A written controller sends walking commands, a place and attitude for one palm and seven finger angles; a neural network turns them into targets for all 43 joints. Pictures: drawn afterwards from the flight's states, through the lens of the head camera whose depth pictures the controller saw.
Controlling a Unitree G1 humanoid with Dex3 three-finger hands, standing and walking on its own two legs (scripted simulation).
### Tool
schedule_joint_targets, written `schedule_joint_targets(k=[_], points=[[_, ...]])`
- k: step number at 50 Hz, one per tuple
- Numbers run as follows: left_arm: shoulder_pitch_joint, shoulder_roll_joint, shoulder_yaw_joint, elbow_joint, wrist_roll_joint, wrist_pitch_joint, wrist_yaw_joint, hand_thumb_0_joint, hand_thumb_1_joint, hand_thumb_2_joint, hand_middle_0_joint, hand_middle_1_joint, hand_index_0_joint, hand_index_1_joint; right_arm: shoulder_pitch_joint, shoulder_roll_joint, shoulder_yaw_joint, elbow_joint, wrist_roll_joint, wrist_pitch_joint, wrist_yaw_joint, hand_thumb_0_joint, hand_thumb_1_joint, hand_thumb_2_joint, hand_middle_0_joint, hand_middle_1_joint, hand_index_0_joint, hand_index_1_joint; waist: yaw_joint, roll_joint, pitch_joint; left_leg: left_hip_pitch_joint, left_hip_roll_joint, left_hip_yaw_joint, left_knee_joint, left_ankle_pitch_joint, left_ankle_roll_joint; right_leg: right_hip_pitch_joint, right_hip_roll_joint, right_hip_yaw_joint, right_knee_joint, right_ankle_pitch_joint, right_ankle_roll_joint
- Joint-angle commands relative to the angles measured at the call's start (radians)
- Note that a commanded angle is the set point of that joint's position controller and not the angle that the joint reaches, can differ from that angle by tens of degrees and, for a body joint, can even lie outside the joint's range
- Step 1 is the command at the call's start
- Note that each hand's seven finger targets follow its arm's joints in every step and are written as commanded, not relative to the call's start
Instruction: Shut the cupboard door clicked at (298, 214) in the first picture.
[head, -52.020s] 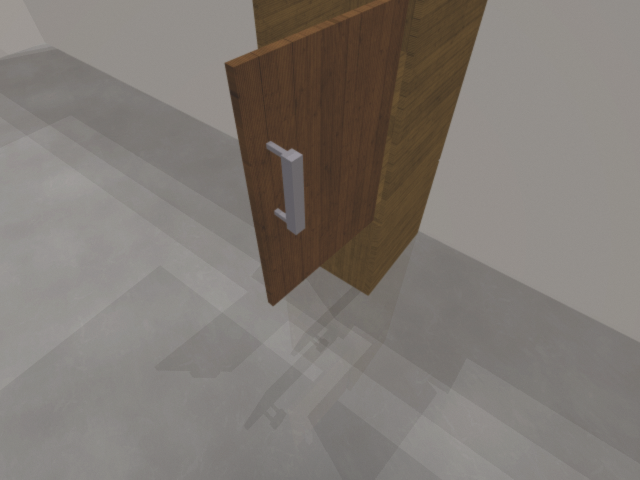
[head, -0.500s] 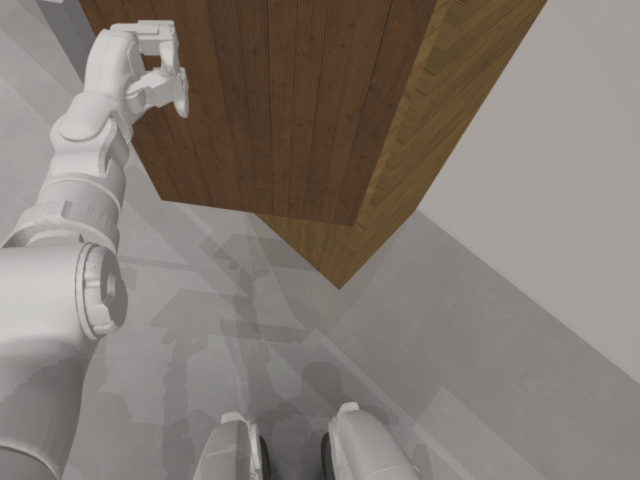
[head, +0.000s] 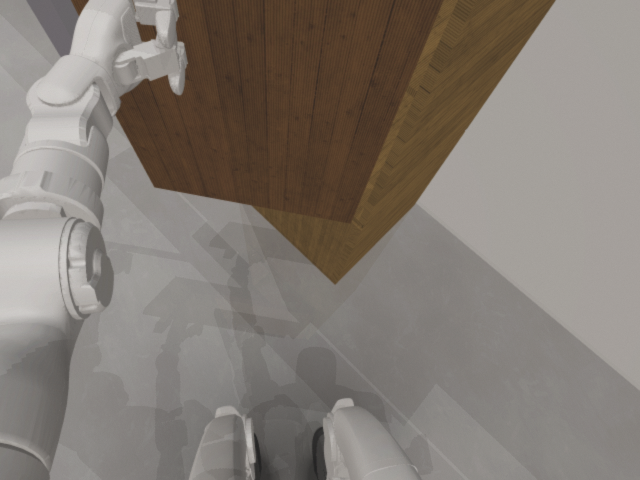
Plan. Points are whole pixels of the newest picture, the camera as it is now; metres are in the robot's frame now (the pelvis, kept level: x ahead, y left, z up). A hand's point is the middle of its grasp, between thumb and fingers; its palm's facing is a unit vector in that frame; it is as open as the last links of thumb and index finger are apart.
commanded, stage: push the door shut along its arc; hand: left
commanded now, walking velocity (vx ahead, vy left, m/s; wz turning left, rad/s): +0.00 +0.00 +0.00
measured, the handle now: (85, 35) +0.60 +0.19 +0.11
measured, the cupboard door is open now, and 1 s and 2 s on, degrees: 35 28 28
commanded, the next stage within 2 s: pull the fist back off the door in 0.12 s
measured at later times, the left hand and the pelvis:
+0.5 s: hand (209, 35) +0.59 +0.06 +0.12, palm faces +0.12 -0.99 -0.06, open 3.1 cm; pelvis -0.01 +0.00 -0.02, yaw -1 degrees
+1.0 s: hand (208, 95) +0.52 +0.07 +0.11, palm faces +0.07 -1.00 -0.01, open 3.1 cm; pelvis +0.03 -0.01 +0.03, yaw +0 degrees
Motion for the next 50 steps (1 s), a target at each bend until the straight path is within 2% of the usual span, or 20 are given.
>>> schedule_joint_targets(k=[1,4,8,11,12,14,15,17,18,20,23,29,32,34,36,38,40,42,47,50], points=[[-0.635,0.095,0.01,-0.24,-0.027,-0.061,-0.018,0.0,0.9,0.9,-1.3,-1.5,-1.3,-1.5,0.22,-0.183,-0.059,0.005,0.001,-0.025,-0.019,0.0,-0.9,-0.9,0.2,0.3,0.2,0.3,-0.103,0.164,-0.581,0.598,-0.004,-0.08,-0.038,0.414,0.038,0.022,0.015,0.075,-0.133,0.319,0.018],[-0.675,0.044,-0.025,-0.261,-0.027,-0.06,-0.021,0.0,0.9,0.9,-1.3,-1.5,-1.3,-1.5,0.215,-0.18,-0.06,0.017,-0.001,-0.037,-0.021,0.0,-0.9,-0.9,0.2,0.3,0.2,0.3,-0.113,0.191,-0.597,0.623,-0.004,-0.086,-0.027,0.434,0.041,-0.023,0.017,0.07,-0.121,0.308,0.016],[-0.682,0.025,-0.039,-0.196,-0.027,-0.028,-0.012,0.0,0.9,0.9,-1.3,-1.5,-1.3,-1.5,0.2,-0.185,-0.052,0.027,0.001,-0.049,-0.028,0.0,-0.9,-0.9,0.2,0.3,0.2,0.3,-0.131,0.156,-0.521,0.549,-0.001,-0.081,-0.028,0.325,0.041,-0.047,0.016,0.064,-0.133,0.234,0.021],[-0.721,-0.023,-0.072,-0.221,-0.025,-0.031,-0.011,0.0,0.9,0.9,-1.3,-1.5,-1.3,-1.5,0.2,-0.183,-0.054,0.04,-0.004,-0.062,-0.032,0.0,-0.9,-0.9,0.2,0.3,0.2,0.3,-0.141,0.187,-0.555,0.596,0.002,-0.091,-0.023,0.352,0.041,-0.089,0.018,0.055,-0.119,0.232,0.019],[-0.742,0.042,0.144,-0.218,-0.087,-0.003,0.198,0.0,0.9,0.9,-1.3,-1.5,-1.3,-1.5,0.261,-0.147,-0.045,0.002,-0.005,-0.061,-0.017,0.0,-0.9,-0.9,0.2,0.3,0.2,0.3,-0.108,0.188,-0.556,0.516,0.021,-0.109,-0.043,0.28,0.023,-0.058,0.006,0.072,-0.135,0.202,0.02],[-0.681,-0.037,0.11,-0.178,-0.041,0.013,0.375,0.0,0.9,0.9,-1.3,-1.5,-1.3,-1.5,0.267,-0.144,-0.049,-0.002,-0.022,-0.063,0.017,0.0,-0.9,-0.9,0.2,0.3,0.2,0.3,-0.117,0.151,-0.547,0.485,0.02,-0.131,-0.066,0.235,0.016,-0.067,0.007,0.067,-0.119,0.171,0.029],[-0.687,-0.043,0.133,-0.17,-0.025,0.011,0.441,0.0,0.9,0.9,-1.3,-1.5,-1.3,-1.5,0.281,-0.146,-0.054,-0.001,-0.036,-0.058,0.031,0.0,-0.9,-0.9,0.2,0.3,0.2,0.3,-0.126,0.122,-0.538,0.469,0.021,-0.13,-0.063,0.227,0.015,-0.068,0.001,0.066,-0.118,0.169,0.036],[-0.706,-0.042,0.156,-0.2,0.038,-0.023,0.581,0.0,0.9,0.9,-1.3,-1.5,-1.3,-1.5,0.299,-0.14,-0.059,-0.009,-0.064,-0.05,0.062,0.0,-0.9,-0.9,0.2,0.3,0.2,0.3,-0.114,0.147,-0.565,0.443,0.01,-0.118,-0.048,0.237,0.011,-0.056,-0.003,0.07,-0.109,0.178,0.037],[-0.705,-0.026,0.162,-0.209,0.094,-0.054,0.65,0.0,0.9,0.9,-1.3,-1.5,-1.3,-1.5,0.304,-0.138,-0.06,-0.009,-0.081,-0.048,0.078,0.0,-0.9,-0.9,0.2,0.3,0.2,0.3,-0.111,0.152,-0.569,0.439,0.009,-0.117,-0.041,0.244,0.01,-0.07,-0.005,0.067,-0.099,0.179,0.038],[-0.703,-0.002,0.123,-0.216,0.209,-0.116,0.71,0.0,0.9,0.9,-1.3,-1.5,-1.3,-1.5,0.325,-0.142,-0.066,-0.005,-0.102,-0.037,0.109,0.0,-0.9,-0.9,0.2,0.3,0.2,0.3,-0.116,0.189,-0.593,0.472,0.012,-0.121,-0.036,0.286,0.005,-0.1,-0.001,0.058,-0.079,0.187,0.035],[-0.645,0.034,0.09,-0.214,0.281,-0.154,0.696,0.0,0.9,0.9,-1.3,-1.5,-1.3,-1.5,0.34,-0.149,-0.077,-0.02,-0.104,-0.008,0.131,0.0,-0.9,-0.9,0.2,0.3,0.2,0.3,-0.106,0.177,-0.622,0.479,0.003,-0.097,-0.052,0.293,0.008,-0.021,0.001,0.065,-0.101,0.21,0.029],[-0.532,0.037,0.129,-0.182,0.151,-0.089,0.576,0.0,0.9,0.9,-1.3,-1.5,-1.3,-1.5,0.334,-0.157,-0.074,-0.058,-0.059,0.036,0.105,0.0,-0.9,-0.9,0.2,0.3,0.2,0.3,-0.071,0.092,-0.6,0.446,-0.012,-0.067,-0.139,0.215,0.016,0.164,0.009,0.083,-0.187,0.217,0.032],[-0.477,0.013,0.161,-0.275,0.082,-0.121,0.567,0.0,0.9,0.9,-1.3,-1.5,-1.3,-1.5,0.322,-0.143,-0.075,-0.072,-0.054,0.034,0.098,0.0,-0.9,-0.9,0.2,0.3,0.2,0.3,-0.039,0.072,-0.612,0.468,-0.014,-0.048,-0.158,0.261,0.016,0.234,0.012,0.091,-0.209,0.275,0.036],[-0.422,0.022,0.187,-0.337,0.072,-0.178,0.578,0.0,0.9,0.9,-1.3,-1.5,-1.3,-1.5,0.325,-0.137,-0.079,-0.072,-0.057,0.03,0.097,0.0,-0.9,-0.9,0.2,0.3,0.2,0.3,-0.015,0.061,-0.621,0.496,-0.014,-0.042,-0.167,0.308,0.014,0.267,0.013,0.091,-0.205,0.329,0.035],[-0.333,-0.053,0.139,-0.378,0.085,-0.227,0.585,0.0,0.9,0.9,-1.3,-1.5,-1.3,-1.5,0.318,-0.124,-0.086,-0.067,-0.06,0.027,0.108,0.0,-0.9,-0.9,0.2,0.3,0.2,0.3,0.004,0.076,-0.6,0.534,-0.016,-0.03,-0.168,0.359,0.009,0.266,0.013,0.084,-0.202,0.376,0.033],[-0.216,-0.047,0.141,-0.349,0.117,-0.242,0.594,0.0,0.9,0.9,-1.3,-1.5,-1.3,-1.5,0.319,-0.124,-0.091,-0.062,-0.06,0.038,0.114,0.0,-0.9,-0.9,0.2,0.3,0.2,0.3,0.019,0.039,-0.547,0.502,-0.018,-0.016,-0.177,0.365,0.01,0.299,0.009,0.088,-0.204,0.41,0.033],[-0.136,-0.128,0.082,-0.318,0.126,-0.225,0.591,0.0,0.9,0.9,-1.3,-1.5,-1.3,-1.5,0.308,-0.12,-0.097,-0.068,-0.052,0.051,0.118,0.0,-0.9,-0.9,0.2,0.3,0.2,0.3,0.017,0.023,-0.48,0.498,-0.023,-0.003,-0.193,0.357,0.011,0.296,0.007,0.087,-0.221,0.421,0.035],[-0.057,-0.128,0.09,-0.315,0.115,-0.197,0.582,0.0,0.9,0.9,-1.3,-1.5,-1.3,-1.5,0.299,-0.123,-0.104,-0.08,-0.044,0.067,0.116,0.0,-0.9,-0.9,0.2,0.3,0.2,0.3,0.035,-0.021,-0.456,0.482,-0.03,0.012,-0.212,0.35,0.013,0.36,0.004,0.096,-0.242,0.452,0.037],[-0.064,-0.244,0.023,-0.528,0.034,-0.228,0.563,0.0,0.9,0.9,-1.3,-1.5,-1.3,-1.5,0.234,-0.103,-0.112,-0.104,-0.029,0.07,0.104,0.0,-0.9,-0.9,0.2,0.3,0.2,0.3,0.05,-0.008,-0.499,0.597,-0.036,0.02,-0.22,0.438,0.011,0.411,0.003,0.097,-0.25,0.564,0.039],[-0.055,-0.269,-0.011,-0.627,0.036,-0.283,0.572,0.0,0.9,0.9,-1.3,-1.5,-1.3,-1.5,0.198,-0.094,-0.118,-0.095,-0.024,0.056,0.096,0.0,-0.9,-0.9,0.2,0.3,0.2,0.3,0.054,0.011,-0.507,0.647,-0.035,0.017,-0.207,0.468,0.012,0.402,-0.003,0.099,-0.235,0.598,0.04]])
